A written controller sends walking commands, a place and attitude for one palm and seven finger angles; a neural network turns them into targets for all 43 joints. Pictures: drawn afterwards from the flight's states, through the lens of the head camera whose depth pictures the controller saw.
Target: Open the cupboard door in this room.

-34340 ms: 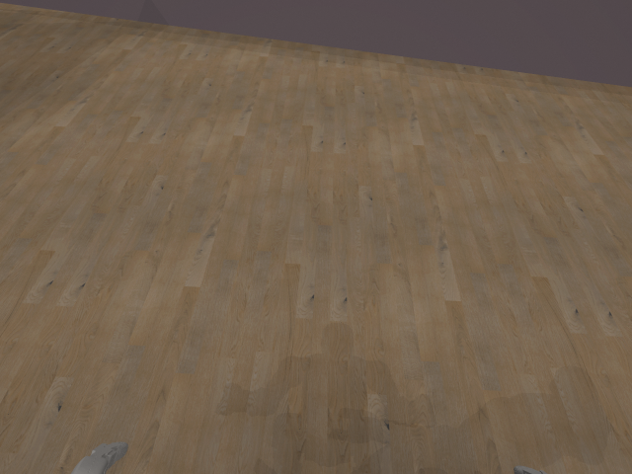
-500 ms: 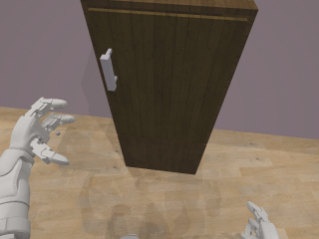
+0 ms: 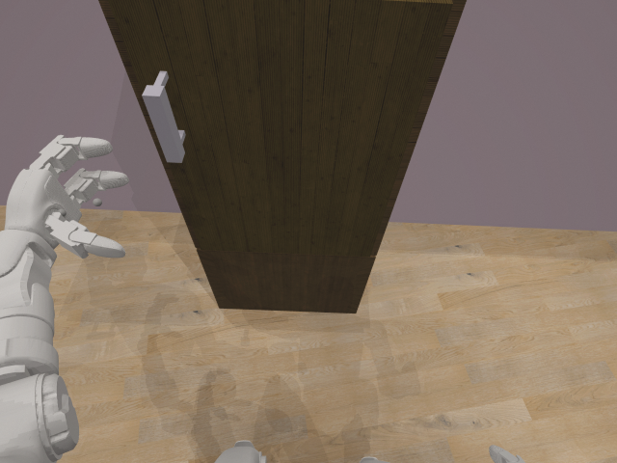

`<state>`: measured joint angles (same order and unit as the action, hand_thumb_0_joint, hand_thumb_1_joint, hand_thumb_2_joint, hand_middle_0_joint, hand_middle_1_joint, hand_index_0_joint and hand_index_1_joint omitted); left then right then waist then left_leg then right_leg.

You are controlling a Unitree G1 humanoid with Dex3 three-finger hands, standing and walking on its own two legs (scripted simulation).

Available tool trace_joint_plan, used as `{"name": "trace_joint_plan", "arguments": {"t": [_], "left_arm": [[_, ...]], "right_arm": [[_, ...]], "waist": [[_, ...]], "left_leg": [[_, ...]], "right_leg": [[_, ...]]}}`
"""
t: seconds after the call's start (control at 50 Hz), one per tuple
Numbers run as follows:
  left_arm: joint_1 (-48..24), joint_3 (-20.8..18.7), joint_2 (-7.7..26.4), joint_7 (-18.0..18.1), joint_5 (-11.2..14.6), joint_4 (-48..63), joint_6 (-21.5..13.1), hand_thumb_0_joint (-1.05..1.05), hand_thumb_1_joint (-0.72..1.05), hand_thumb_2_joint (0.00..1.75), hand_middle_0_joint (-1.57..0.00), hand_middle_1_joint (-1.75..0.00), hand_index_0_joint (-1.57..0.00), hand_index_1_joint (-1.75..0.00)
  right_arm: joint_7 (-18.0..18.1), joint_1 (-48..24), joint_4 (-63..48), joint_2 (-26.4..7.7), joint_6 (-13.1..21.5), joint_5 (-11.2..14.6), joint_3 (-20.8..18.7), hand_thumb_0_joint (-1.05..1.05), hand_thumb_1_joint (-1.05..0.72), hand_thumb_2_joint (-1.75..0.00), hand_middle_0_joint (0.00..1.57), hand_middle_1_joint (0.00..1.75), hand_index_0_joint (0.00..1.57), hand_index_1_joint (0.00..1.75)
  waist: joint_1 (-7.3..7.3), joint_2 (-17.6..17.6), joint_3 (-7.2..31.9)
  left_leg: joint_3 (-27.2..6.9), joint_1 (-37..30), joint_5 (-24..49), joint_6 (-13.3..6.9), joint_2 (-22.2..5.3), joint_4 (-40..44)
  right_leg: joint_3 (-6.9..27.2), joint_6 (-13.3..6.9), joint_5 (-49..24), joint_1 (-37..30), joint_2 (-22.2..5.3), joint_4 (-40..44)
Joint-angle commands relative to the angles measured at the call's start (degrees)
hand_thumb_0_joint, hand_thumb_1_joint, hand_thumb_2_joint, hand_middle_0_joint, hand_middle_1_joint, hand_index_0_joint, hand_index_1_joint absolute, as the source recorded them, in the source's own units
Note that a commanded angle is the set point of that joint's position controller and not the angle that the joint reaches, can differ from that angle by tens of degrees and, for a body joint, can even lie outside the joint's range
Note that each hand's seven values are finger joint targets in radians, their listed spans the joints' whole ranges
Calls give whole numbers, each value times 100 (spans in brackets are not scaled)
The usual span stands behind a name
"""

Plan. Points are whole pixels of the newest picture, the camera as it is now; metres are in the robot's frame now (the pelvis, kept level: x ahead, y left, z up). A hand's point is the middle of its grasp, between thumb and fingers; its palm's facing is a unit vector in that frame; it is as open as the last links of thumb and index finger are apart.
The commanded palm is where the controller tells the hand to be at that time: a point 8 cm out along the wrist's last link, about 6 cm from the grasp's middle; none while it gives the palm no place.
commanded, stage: move the hooked fingers beside the handle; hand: left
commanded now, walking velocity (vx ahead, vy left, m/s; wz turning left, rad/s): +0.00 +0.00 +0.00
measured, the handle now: (169, 117) +0.58 +0.22 +0.09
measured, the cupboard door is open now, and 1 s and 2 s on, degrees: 0 0 0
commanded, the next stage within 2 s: slide the fingers in behind the handle in 1.70 s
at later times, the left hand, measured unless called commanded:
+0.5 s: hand (113, 158) +0.48 +0.27 +0.11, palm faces -0.03 -1.00 +0.01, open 14.0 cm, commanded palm +0.47 +0.32 +0.10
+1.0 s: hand (125, 123) +0.54 +0.27 +0.11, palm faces -0.02 -1.00 +0.00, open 13.5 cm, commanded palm +0.54 +0.31 +0.10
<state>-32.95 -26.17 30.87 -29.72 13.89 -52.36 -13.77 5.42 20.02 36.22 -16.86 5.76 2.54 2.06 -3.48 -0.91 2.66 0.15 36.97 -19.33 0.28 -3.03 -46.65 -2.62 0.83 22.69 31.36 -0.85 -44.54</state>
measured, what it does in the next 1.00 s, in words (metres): stands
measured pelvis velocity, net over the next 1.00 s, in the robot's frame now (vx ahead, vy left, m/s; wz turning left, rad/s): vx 0.01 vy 0.01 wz -0.04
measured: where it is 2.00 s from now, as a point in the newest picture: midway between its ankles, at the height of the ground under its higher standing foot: outside the picture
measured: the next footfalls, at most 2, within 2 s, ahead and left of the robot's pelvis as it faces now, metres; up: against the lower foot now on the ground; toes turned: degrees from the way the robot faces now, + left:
none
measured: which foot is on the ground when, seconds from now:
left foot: down 0.00-1.00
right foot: down 0.00-1.00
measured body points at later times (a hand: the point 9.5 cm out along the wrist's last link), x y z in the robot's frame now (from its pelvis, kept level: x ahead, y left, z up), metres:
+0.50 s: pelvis +0.00 +0.01 -0.01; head +0.10 +0.03 +0.43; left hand +0.47 +0.32 +0.11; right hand +0.03 -0.27 -0.11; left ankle +0.04 +0.12 -0.70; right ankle -0.01 -0.13 -0.70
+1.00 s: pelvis +0.01 +0.01 -0.02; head +0.15 +0.04 +0.40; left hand +0.54 +0.32 +0.11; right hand -0.04 -0.26 -0.12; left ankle +0.04 +0.12 -0.70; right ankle -0.01 -0.13 -0.70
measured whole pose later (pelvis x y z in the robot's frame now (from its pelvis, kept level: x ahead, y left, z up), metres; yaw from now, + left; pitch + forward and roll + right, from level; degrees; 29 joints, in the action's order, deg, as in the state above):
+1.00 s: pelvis +0.01 +0.01 -0.02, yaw -2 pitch +21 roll -4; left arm -64.1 -28.7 48.9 -27.5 3.1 -77.4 -14.2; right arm 3.9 25.6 35.9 -16.5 -3.2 0.6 3.9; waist -11.9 -1.4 3.2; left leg -0.6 53.9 -22.2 -0.5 -4.7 -54.7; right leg -2.7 1.6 23.5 46.8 0.9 -49.0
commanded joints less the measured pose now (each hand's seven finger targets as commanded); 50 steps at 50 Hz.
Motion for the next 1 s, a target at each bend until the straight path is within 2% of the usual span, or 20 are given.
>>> {"name": "trace_joint_plan", "arguments": {"t": [0.0,0.06,0.14,0.18,0.22,0.24,0.32,0.36,0.38,0.44,0.54,0.6,0.66,0.68,0.72,0.8,0.86,0.88,0.92,0.98], "left_arm": [[-2606,-245,1900,-40,48,1006,-491,0,-50,30,-30,-120,-30,-120],[-2670,-352,2028,-47,44,908,-573,0,-50,30,-30,-120,-30,-120],[-2868,-319,2031,-95,27,273,-470,0,-50,30,-30,-120,-30,-120],[-3018,-395,2263,-93,-67,14,-414,0,-50,30,-30,-120,-30,-120],[-3090,-427,2374,-75,-146,-6,-437,0,-50,30,-30,-120,-30,-120],[-3311,-370,2356,-50,-168,84,-508,0,-50,30,-30,-120,-30,-120],[-3900,-283,2384,3,-244,63,-686,0,-50,30,-30,-120,-30,-120],[-3902,-521,2660,-17,-230,-93,-716,0,-50,30,-30,-120,-30,-120],[-4087,-320,2518,-41,-262,-186,-689,0,-50,30,-30,-120,-30,-120],[-4206,-247,2489,-38,-354,-351,-627,0,-50,30,-30,-120,-30,-120],[-4558,-305,2704,111,-477,-591,-502,0,-50,30,-30,-120,-30,-120],[-4676,-440,2942,171,-563,-649,-520,0,-50,30,-30,-120,-30,-120],[-4988,-416,3075,246,-694,-708,-556,0,-50,30,-30,-120,-30,-120],[-4968,-465,3160,276,-743,-908,-520,0,-50,30,-30,-120,-30,-120],[-5089,-370,3123,292,-801,-961,-479,0,-50,30,-30,-120,-30,-120],[-5171,-554,3476,262,-876,-976,-475,0,-50,30,-30,-120,-30,-120],[-5547,-197,3129,262,-941,-1178,-393,0,-50,30,-30,-120,-30,-120],[-5562,-211,3184,273,-955,-1394,-328,0,-50,30,-30,-120,-30,-120],[-5536,-402,3481,271,-964,-1411,-293,0,-50,30,-30,-120,-30,-120],[-5390,-341,3414,178,-958,-1398,-270,0,-50,30,-30,-120,-30,-120]], "right_arm": [[71,272,-581,-924,141,-4,-365,0,-90,-90,20,30,20,30],[47,375,-570,-951,73,-19,-392,0,-90,-90,20,30,20,30],[33,462,-526,-968,-61,-21,-375,0,-90,-90,20,30,20,30],[32,516,-517,-1015,-130,-16,-387,0,-90,-90,20,30,20,30],[14,576,-557,-1021,-186,-30,-387,0,-90,-90,20,30,20,30],[19,581,-541,-1006,-211,-37,-380,0,-90,-90,20,30,20,30],[2,703,-435,-1023,-283,-58,-395,0,-90,-90,20,30,20,30],[13,796,-406,-1061,-332,-67,-399,0,-90,-90,20,30,20,30],[20,779,-372,-1054,-353,-50,-383,0,-90,-90,20,30,20,30],[10,876,-319,-1049,-390,-85,-371,0,-90,-90,20,30,20,30],[-8,1058,-285,-1078,-502,-125,-357,0,-90,-90,20,30,20,30],[-24,1147,-306,-1099,-564,-135,-355,0,-90,-90,20,30,20,30],[-38,1214,-290,-1099,-617,-152,-328,0,-90,-90,20,30,20,30],[-40,1269,-273,-1106,-646,-156,-315,0,-90,-90,20,30,20,30],[-49,1324,-277,-1108,-676,-158,-312,0,-90,-90,20,30,20,30],[-44,1467,-278,-1135,-758,-192,-301,0,-90,-90,20,30,20,30],[-50,1518,-237,-1110,-796,-204,-274,0,-90,-90,20,30,20,30],[-44,1534,-235,-1125,-807,-195,-247,0,-90,-90,20,30,20,30],[-33,1609,-261,-1160,-822,-201,-242,0,-90,-90,20,30,20,30],[-25,1674,-270,-1137,-862,-216,-239,0,-90,-90,20,30,20,30]], "waist": [[-45,-702,2079],[-41,-628,2422],[-133,-352,2024],[-172,-249,1951],[-150,-356,2072],[-188,-574,2141],[-389,-607,2313],[-340,-543,2618],[-450,-633,2501],[-457,-956,2480],[-551,-717,2504],[-542,-796,2692],[-638,-1017,2708],[-661,-866,2625],[-746,-875,2600],[-701,-1079,2945],[-908,-1216,2713],[-957,-1069,2490],[-935,-924,2582],[-910,-1022,2832]], "left_leg": [[-116,-1632,1163,-179,245,475],[-131,-1750,1457,-179,225,380],[-85,-1338,1346,-221,226,333],[-87,-1192,1248,-224,210,318],[-103,-1221,1323,-217,209,284],[-88,-1290,1419,-220,217,226],[-162,-1430,1366,-210,162,122],[-191,-1470,1543,-206,146,63],[-197,-1472,1469,-204,141,54],[-244,-1557,1553,-189,131,16],[-312,-1427,1623,-197,84,-37],[-305,-1411,1703,-188,79,-95],[-304,-1401,1730,-184,62,-161],[-322,-1290,1688,-192,52,-179],[-315,-1248,1670,-201,44,-195],[-325,-1370,1984,-185,24,-289],[-370,-1397,1898,-177,-6,-322],[-362,-1208,1706,-202,-7,-331],[-348,-1021,1611,-232,-3,-333],[-336,-1145,1914,-223,-6,-394]], "right_leg": [[68,-199,-1451,-28,279,511],[63,-201,-1716,-85,313,423],[50,-185,-1708,24,325,412],[66,-150,-1663,94,310,412],[56,-163,-1675,138,314,354],[76,-184,-1708,213,331,312],[78,-148,-1533,490,353,297],[72,-161,-1661,400,373,221],[71,-151,-1583,563,368,240],[28,-189,-1471,811,375,201],[-9,-166,-1471,889,391,169],[13,-149,-1533,877,389,138],[23,-137,-1505,1036,404,111],[7,-135,-1472,1050,411,107],[10,-116,-1465,1108,414,127],[10,-132,-1653,1065,433,65],[-33,-116,-1457,1461,451,90],[-27,-106,-1330,1514,453,141],[-11,-97,-1326,1349,457,134],[-18,-102,-1573,1309,459,76]]}}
